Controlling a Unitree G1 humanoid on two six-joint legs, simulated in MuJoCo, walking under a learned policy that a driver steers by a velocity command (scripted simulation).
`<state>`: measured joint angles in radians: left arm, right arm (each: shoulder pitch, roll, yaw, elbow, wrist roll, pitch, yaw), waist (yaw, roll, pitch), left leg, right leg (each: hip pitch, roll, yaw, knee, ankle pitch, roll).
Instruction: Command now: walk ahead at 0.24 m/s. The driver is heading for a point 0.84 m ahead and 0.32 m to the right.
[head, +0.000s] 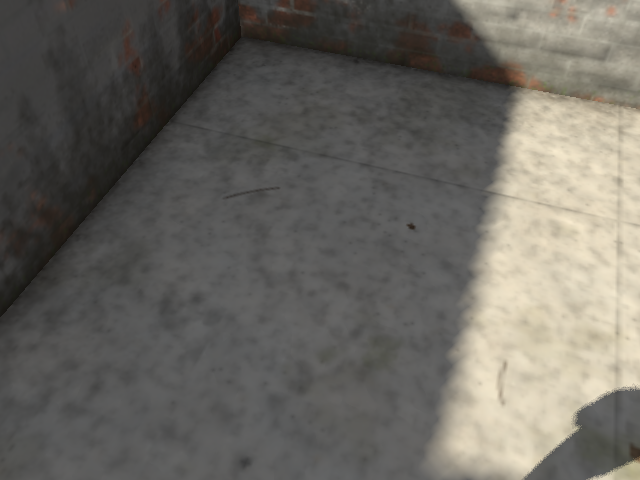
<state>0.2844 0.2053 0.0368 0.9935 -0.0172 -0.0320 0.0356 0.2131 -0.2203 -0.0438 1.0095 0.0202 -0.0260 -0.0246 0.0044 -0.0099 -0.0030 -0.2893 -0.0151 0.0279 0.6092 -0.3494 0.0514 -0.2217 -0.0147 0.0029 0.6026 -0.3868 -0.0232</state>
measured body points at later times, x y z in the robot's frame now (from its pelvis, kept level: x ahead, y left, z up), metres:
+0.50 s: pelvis +0.18 -0.10 +0.00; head +0.19 -0.12 +0.45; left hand +0.27 +0.16 -0.11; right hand +0.23 -0.37 -0.14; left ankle +0.11 +0.06 -0.63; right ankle +0.22 -0.18 -0.73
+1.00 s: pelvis +0.46 -0.07 -0.01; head +0.50 -0.07 +0.44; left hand +0.39 +0.19 -0.15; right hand +0.68 -0.30 -0.10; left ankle +0.57 +0.03 -0.73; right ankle +0.24 -0.19 -0.68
